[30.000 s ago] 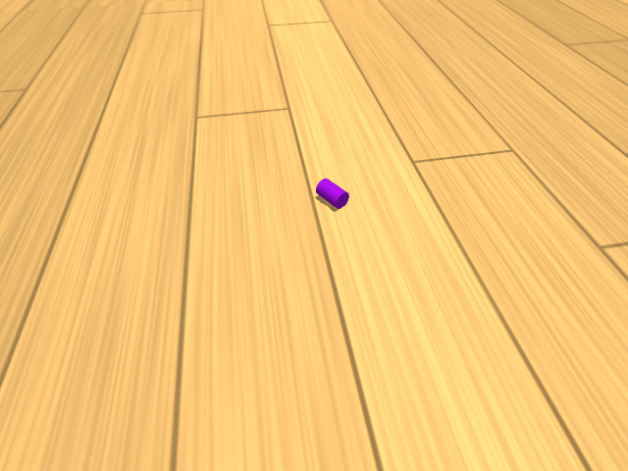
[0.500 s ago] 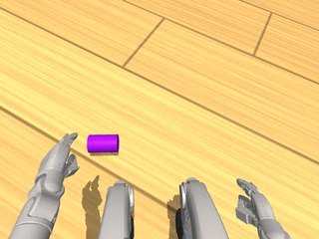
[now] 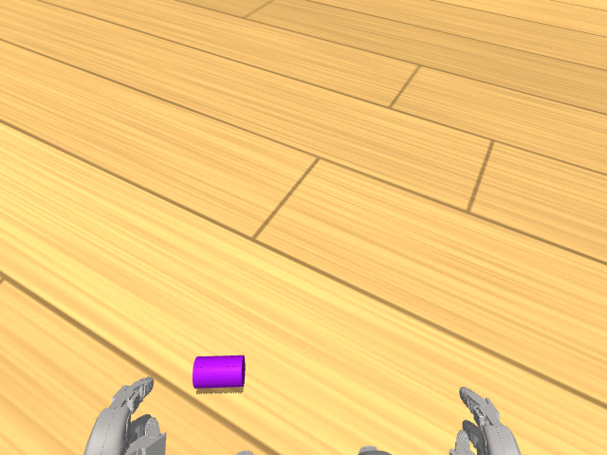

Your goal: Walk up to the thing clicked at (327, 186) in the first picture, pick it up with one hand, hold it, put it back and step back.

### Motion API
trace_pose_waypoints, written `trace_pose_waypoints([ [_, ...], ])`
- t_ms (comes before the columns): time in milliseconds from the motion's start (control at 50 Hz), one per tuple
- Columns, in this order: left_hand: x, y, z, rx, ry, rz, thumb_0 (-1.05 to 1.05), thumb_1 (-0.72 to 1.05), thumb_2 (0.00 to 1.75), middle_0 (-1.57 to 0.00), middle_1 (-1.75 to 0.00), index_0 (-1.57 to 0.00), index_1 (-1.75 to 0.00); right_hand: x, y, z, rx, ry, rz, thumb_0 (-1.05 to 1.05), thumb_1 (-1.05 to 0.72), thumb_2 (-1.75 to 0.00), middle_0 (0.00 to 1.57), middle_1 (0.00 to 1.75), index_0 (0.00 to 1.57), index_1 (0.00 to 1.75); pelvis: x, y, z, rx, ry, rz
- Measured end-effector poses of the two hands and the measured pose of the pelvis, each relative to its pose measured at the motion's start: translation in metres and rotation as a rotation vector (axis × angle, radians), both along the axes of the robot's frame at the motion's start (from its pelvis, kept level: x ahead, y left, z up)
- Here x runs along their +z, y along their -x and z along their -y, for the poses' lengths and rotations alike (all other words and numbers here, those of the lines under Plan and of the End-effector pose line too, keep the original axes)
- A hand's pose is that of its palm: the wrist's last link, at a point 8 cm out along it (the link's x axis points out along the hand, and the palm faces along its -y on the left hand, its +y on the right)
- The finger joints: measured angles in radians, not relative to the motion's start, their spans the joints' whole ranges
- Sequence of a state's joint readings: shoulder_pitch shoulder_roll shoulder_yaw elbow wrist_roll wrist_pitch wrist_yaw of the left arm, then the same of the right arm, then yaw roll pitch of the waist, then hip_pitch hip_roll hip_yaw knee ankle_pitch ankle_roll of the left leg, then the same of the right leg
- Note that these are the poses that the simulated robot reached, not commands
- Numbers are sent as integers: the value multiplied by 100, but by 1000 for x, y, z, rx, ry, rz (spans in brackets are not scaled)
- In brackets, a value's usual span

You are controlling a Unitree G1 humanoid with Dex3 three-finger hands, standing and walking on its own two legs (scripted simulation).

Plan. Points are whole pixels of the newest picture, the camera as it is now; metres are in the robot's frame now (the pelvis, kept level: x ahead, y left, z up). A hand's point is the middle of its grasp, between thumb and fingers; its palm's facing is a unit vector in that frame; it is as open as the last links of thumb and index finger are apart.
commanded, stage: home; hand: left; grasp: from above
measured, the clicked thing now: (219, 371) +0.47 +0.22 -0.65
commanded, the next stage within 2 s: none
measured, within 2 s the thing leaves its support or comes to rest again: neither
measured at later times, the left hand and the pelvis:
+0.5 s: hand out of the picture +0.17 +0.18 -0.03, palm faces +0.07 -0.98 -0.20, open 7.4 cm; pelvis +0.01 +0.00 +0.02, yaw +1 degrees
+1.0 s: hand out of the picture +0.17 +0.17 -0.03, palm faces +0.05 -0.98 -0.20, open 7.4 cm; pelvis +0.01 -0.01 +0.02, yaw +1 degrees
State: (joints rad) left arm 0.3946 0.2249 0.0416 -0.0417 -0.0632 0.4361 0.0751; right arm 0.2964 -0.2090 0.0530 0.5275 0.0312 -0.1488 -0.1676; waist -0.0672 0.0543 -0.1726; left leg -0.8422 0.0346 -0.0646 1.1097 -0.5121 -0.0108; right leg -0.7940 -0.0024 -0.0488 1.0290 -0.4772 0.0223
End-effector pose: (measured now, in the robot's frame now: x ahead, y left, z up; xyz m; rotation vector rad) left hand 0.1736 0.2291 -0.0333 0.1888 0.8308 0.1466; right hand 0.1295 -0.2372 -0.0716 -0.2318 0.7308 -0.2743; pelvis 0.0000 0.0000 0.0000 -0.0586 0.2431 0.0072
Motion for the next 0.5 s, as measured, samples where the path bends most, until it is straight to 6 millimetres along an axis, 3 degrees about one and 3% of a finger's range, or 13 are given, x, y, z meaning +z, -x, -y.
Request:
trace_pose_waypoints([
  [160,31,17,1,8,15,13,1,90,90,-20,-30,-20,-30,27,-24,3,14,16,104,1,-91,-90,20,30,20,29,16,-12,1,7,-6,48],
  [340,29,23,1,14,25,-2,1,91,90,-20,-30,-20,-30,40,-48,1,71,28,178,1,-90,-90,20,30,20,29,18,-13,3,16,-11,68],
  [500,28,22,4,9,25,7,1,91,90,-20,-30,-20,-30,37,-45,1,79,25,164,1,-90,-90,20,30,20,30,18,-13,5,16,-12,74],
])
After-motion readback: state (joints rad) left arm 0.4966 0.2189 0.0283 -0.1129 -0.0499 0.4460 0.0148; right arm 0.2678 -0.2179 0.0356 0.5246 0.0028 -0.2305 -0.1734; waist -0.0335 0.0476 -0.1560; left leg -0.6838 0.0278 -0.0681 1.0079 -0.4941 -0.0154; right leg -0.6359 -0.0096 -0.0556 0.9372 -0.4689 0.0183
